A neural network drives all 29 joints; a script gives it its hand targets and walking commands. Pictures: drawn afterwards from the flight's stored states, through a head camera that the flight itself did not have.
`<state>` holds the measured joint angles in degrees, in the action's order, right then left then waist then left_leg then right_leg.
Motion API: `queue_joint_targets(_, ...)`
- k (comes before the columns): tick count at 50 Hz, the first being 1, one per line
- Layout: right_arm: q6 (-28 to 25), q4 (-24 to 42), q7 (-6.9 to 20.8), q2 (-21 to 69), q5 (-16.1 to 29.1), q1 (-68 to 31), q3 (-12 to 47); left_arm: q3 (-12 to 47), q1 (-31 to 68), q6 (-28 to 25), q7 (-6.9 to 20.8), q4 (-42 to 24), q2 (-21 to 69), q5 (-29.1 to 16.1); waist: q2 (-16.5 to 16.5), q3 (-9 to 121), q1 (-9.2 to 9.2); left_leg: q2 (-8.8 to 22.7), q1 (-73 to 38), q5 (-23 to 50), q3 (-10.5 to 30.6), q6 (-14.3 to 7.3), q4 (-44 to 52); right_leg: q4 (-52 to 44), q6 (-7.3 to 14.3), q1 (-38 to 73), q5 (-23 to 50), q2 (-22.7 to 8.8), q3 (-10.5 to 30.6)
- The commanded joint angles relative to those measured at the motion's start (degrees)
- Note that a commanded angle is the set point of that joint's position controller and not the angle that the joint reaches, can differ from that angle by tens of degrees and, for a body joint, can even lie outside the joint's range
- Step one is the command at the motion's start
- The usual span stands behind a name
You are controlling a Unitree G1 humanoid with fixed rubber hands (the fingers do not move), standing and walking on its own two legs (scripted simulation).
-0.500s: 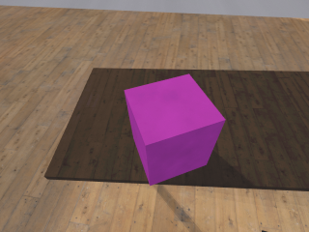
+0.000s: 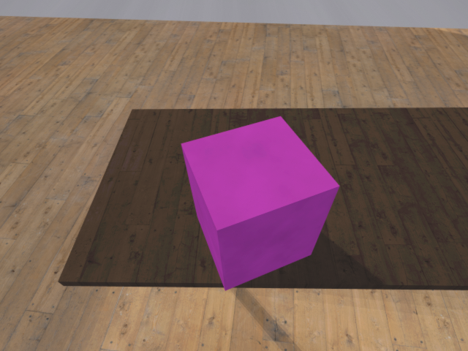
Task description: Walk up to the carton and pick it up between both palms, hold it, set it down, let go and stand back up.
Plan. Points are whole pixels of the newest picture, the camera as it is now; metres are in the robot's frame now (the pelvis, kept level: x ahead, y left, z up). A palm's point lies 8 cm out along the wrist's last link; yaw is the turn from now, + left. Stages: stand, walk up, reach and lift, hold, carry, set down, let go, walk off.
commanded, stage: walk up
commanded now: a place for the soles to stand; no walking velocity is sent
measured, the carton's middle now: (252, 204) +0.39 -0.01 -0.01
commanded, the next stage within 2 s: reach and lift in 0.74 s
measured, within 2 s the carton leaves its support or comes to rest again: neither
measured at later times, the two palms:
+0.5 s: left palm out of the picture +0.09 +0.29 -0.13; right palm out of the picture +0.07 -0.30 -0.12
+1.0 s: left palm (106, 338) +0.17 +0.27 -0.12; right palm (406, 347) +0.15 -0.29 -0.13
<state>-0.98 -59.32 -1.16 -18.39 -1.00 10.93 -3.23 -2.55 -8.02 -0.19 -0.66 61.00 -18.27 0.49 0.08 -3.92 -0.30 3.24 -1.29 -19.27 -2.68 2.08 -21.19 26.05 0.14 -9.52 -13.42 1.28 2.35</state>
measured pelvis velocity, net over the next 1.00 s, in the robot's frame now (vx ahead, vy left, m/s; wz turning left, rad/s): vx -0.03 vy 0.00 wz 0.05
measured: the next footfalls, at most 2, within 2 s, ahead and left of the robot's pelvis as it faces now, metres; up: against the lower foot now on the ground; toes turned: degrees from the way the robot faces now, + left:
none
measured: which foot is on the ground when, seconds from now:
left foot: down 0.00-1.00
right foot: down 0.00-1.00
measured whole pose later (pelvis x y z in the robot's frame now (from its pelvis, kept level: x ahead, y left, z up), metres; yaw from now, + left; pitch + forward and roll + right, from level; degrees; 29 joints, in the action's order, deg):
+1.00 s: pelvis -0.03 +0.00 -0.03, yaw +3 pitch +0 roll -1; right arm -9.5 -54.3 2.7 -19.2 0.9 -3.4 -6.1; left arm -5.5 4.0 25.9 0.4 29.8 -16.3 4.0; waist 0.3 -11.6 -2.0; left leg 2.9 16.2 -28.0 1.0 2.6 -44.0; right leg 43.6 0.0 -23.7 -20.1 0.3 -0.6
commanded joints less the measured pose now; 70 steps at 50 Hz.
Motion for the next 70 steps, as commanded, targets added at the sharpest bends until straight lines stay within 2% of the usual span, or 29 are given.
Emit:
queue_joint_targets(1, -0.8, 5.9, -0.5, -13.1, 0.1, 0.6, -2.8, -2.0, 1.2, -1.2, -0.7, -4.2, -11.5, 0.4, -1.3, 4.2, -0.9, 5.2, 4.8, 20.4, 0.6, -3.6, 1.3, -2.0, 4.4, 5.7, 28.1, -7.4, 4.0)
queue_joint_targets(6, -0.4, 5.5, -0.8, -12.8, 0.1, 2.1, -2.8, -1.8, 0.2, -0.6, -0.7, -5.5, -11.7, 0.0, -0.6, 1.4, -0.69, 5.2, 5.4, 15.2, 1.1, -3.9, 2.3, -1.8, 3.7, 1.5, 22.0, -7.3, 4.6)
queue_joint_targets(13, -0.7, 7.7, -0.9, -14.1, -0.4, 0.3, -3.3, -2.5, -0.8, -0.4, -0.9, -6.1, -12.5, -0.1, 1.0, 3.2, -0.14, 6.1, 2.4, 25.2, 0.1, -4.1, 0.3, 0.0, 3.0, 3.0, 30.1, -7.2, 3.8)
queue_joint_targets(17, -0.3, 8.2, -1.0, -15.5, -0.2, 3.5, -3.6, -1.9, -0.8, 0.0, -0.5, -5.8, -10.1, -0.2, 1.4, 2.1, -0.1, 6.1, 2.4, 29.7, -1.1, -3.5, -1.9, 1.3, 3.7, 1.7, 26.6, -5.4, 2.4)
queue_joint_targets(19, 0.1, 7.2, -0.6, -14.8, 0.1, 3.7, -3.5, -2.0, 0.0, 0.1, -1.0, -5.5, -12.0, 0.0, -0.7, 3.4, -1.33, 6.1, 1.6, 22.9, -0.1, -4.0, -2.0, 1.6, 4.3, 1.6, 26.7, -5.7, 2.7)
queue_joint_targets(22, -0.1, 8.9, -0.6, -13.6, 0.2, 1.5, -3.1, -2.4, -1.5, -0.2, -1.1, -6.3, -12.0, -0.2, -2.6, 5.1, 0.58, 3.0, 2.7, 21.8, 0.3, -3.6, -6.9, -1.1, 6.7, 4.6, 32.1, -8.0, 7.4)
queue_joint_targets(24, 0.5, 8.7, -0.9, -13.5, 0.3, 3.0, -3.4, -2.7, -0.7, 0.0, -1.1, -6.8, -13.5, -0.4, 0.7, 3.5, -0.69, 3.2, 3.9, 19.3, 0.1, -2.9, -5.2, 0.1, 7.9, 3.2, 29.2, -8.3, 8.5)
queue_joint_targets(27, 0.4, 8.6, -1.1, -14.9, -0.4, 3.4, -4.1, -2.4, -0.4, 0.6, -1.0, -7.2, -11.6, -0.3, 3.0, 0.6, -0.3, 6.1, 2.8, 25.8, 0.2, -3.7, -1.4, 3.6, 4.5, -0.1, 27.8, -5.6, 3.1)
queue_joint_targets(29, 0.4, 9.0, -1.4, -15.7, 0.0, 4.3, -4.0, -2.4, 1.4, 0.9, -1.0, -7.6, -11.2, -0.1, -0.5, 0.8, -1.1, 8.7, 1.1, 30.6, 1.6, -5.3, -1.4, 5.6, 2.5, -2.5, 23.3, -4.3, 1.4)
queue_joint_targets(30, 0.4, 9.7, -1.4, -16.6, -0.5, 3.5, -4.4, -2.7, 0.7, 0.9, -0.9, -7.3, -11.7, -0.4, 2.2, -0.3, -0.1, 8.9, 3.4, 27.8, 1.5, -5.2, -1.3, 4.4, 2.7, -0.7, 22.2, -5.0, 1.9)
queue_joint_targets(32, 0.5, 10.7, -1.2, -15.9, -0.4, 0.8, -4.1, -2.9, -0.2, 0.8, -0.9, -6.6, -12.4, 0.3, 0.1, -2.4, 0.4, 8.5, 5.5, 28.9, 1.2, -5.4, -1.2, 4.1, 3.0, 0.7, 24.7, -5.3, 1.9)
queue_joint_targets(33, 0.5, 10.9, -1.3, -15.3, -0.5, 3.1, -4.3, -2.8, 0.4, 0.8, -0.4, -7.2, -11.5, 0.5, 3.6, 0.0, -1.57, 7.6, 3.1, 23.8, -0.1, -5.3, -2.1, 4.0, 3.4, -0.4, 23.5, -5.4, 3.7)
queue_joint_targets(37, 0.9, 12.1, -0.7, -13.1, 0.1, 0.5, -3.3, -3.4, -0.6, 0.3, -0.6, -7.5, -15.1, 0.2, 0.6, 2.4, 0.26, 3.8, 6.3, 14.8, -0.1, -3.8, -6.7, -0.4, 6.7, 4.5, 22.0, -8.7, 8.9)
queue_joint_targets(38, -8.2, 8.6, 2.5, -4.9, -4.9, -26.9, -2.7, -7.0, 28.6, 11.4, -1.3, -30.7, -13.5, -0.1, 2.5, 0.4, 5.61, -0.6, 15.5, 25.0, 1.1, 1.1, -12.9, 5.0, 0.4, -10.3, 12.4, -1.8, -5.7)
queue_joint_targets(39, -8.5, 2.3, 4.5, -10.5, -4.1, -20.6, -9.5, -3.0, 22.1, 17.8, -1.9, -26.9, -9.5, 0.0, 4.1, 0.3, -2.07, -0.5, 13.1, 23.9, 1.9, 1.5, -13.7, 4.9, 0.9, -10.5, 12.4, -2.3, -6.4)
queue_joint_targets(40, -8.1, 3.8, 5.4, -13.5, -3.9, -19.5, -10.6, -3.0, 19.3, 21.1, -1.1, -29.3, -9.5, 1.5, 3.4, 2.9, -2.54, -0.1, 9.9, 25.9, 2.9, 1.4, -16.3, 5.8, 1.3, -12.9, 14.0, -1.8, -6.3)
queue_joint_targets(44, -8.3, 9.1, 3.8, -15.9, 0.3, -11.4, -7.7, -3.5, 11.7, 27.5, 1.2, -33.6, -9.5, 2.7, -4.7, 19.4, -2.67, -2.6, 8.0, 27.3, 0.5, 1.6, -21.6, 12.4, 0.1, -2.0, 38.9, -3.7, -4.4)
queue_joint_targets(46, -10.2, 8.8, 2.6, -15.0, 1.6, -6.7, -5.2, -7.2, 8.9, 26.6, 1.2, -37.9, -9.2, 4.3, -3.8, 23.6, -2.06, -2.3, 10.4, 32.7, 1.4, 1.4, -21.7, 14.7, 0.2, 3.5, 47.3, -3.7, -3.4)
queue_joint_targets(47, -11.2, 8.8, 2.6, -15.0, 3.1, -7.1, -5.5, -7.4, 8.3, 26.0, 0.7, -40.8, -8.1, 4.9, -2.1, 27.6, -2.65, -2.0, 7.9, 37.0, 1.7, 1.6, -20.8, 15.5, 0.0, 3.5, 46.7, -2.5, -4.7)
queue_joint_targets(48, -11.2, 6.4, 3.7, -14.9, 5.1, -5.5, -4.0, -7.6, 5.9, 25.8, -0.6, -39.7, -6.0, 5.5, 1.8, 27.4, -0.51, -1.2, 6.5, 42.0, 2.3, 2.3, -20.0, 13.1, 0.8, 1.1, 42.3, -1.2, -5.2)
queue_joint_targets(49, -11.0, 6.8, 4.7, -15.6, 3.6, -5.4, -6.5, -4.9, 5.1, 26.3, -0.9, -41.8, -4.2, 4.1, 1.2, 29.1, -1.63, -1.1, 3.5, 42.1, 2.8, 3.3, -20.5, 12.6, 1.2, -3.6, 36.7, 0.4, -6.3)
queue_joint_targets(53, -9.6, 5.9, 6.7, -16.5, 5.9, -4.1, -4.4, -5.7, 1.4, 26.2, -2.3, -42.3, -0.7, 5.4, 5.4, 22.7, 0.92, -0.5, 1.7, 46.1, 2.7, 4.3, -17.1, 4.8, 2.2, -4.8, 34.3, 0.6, -6.6)
queue_joint_targets(54, -9.4, 6.7, 6.9, -16.7, 6.6, -4.7, -4.8, -3.8, 2.7, 26.4, -2.5, -42.2, 0.1, 5.6, 4.0, 21.4, -0.88, 0.0, 2.5, 43.5, 3.9, 4.3, -17.0, 4.2, 2.5, -4.3, 31.6, 1.2, -6.9)
queue_joint_targets(55, -9.3, 6.4, 6.7, -17.0, 4.2, -6.3, -5.6, -5.5, 2.1, 26.2, -2.7, -42.0, -0.4, 5.2, 2.2, 16.8, 1.14, -0.2, 6.2, 35.5, 2.4, 4.0, -16.3, 3.1, 2.8, -4.3, 27.7, -0.3, -6.6)
queue_joint_targets(57, -9.6, 9.9, 5.6, -14.9, 2.4, -7.1, -5.9, -3.3, 5.7, 25.2, -2.5, -41.1, -1.6, 4.5, -1.8, 11.3, -2.26, -1.6, 10.0, 22.7, 2.2, 1.9, -12.4, 2.2, 1.5, -2.2, 25.4, -0.3, -6.2)
queue_joint_targets(58, -10.2, 13.1, 5.1, -14.9, 2.1, -7.7, -5.7, -4.3, 6.7, 24.1, -2.2, -41.7, -2.7, 4.2, -6.7, 10.1, -1.79, -2.0, 9.3, 17.9, 1.8, 0.6, -10.2, 1.7, 0.9, -1.1, 23.2, -0.4, -5.7)
queue_joint_targets(60, -11.2, 14.0, 5.1, -13.2, 0.4, -8.6, -6.3, -2.5, 10.0, 22.0, -2.5, -43.1, -1.5, 3.5, -5.3, 5.9, -3.5, -3.0, 10.4, 12.3, 1.9, -0.1, -8.3, 0.2, 0.6, -4.0, 16.0, -0.1, -5.0)
queue_joint_targets(63, -10.7, 18.9, 6.1, -10.9, 1.3, -8.9, -5.9, -2.5, 10.8, 19.8, -4.0, -47.7, -0.6, 0.4, -2.9, 6.8, -1.49, -2.7, 13.6, 4.4, 0.8, -1.0, -4.6, -1.4, 1.1, -3.3, 6.8, -1.1, -3.9)
queue_joint_targets(70, -4.8, 27.7, 8.5, -8.6, 1.6, -8.8, -4.4, -1.8, 12.5, 19.4, -6.2, -46.8, -1.1, -0.7, 0.4, 4.9, -1.52, -1.5, 25.5, -9.8, -2.3, -1.3, -4.8, -1.1, 2.8, -1.8, -13.4, -2.6, 0.5)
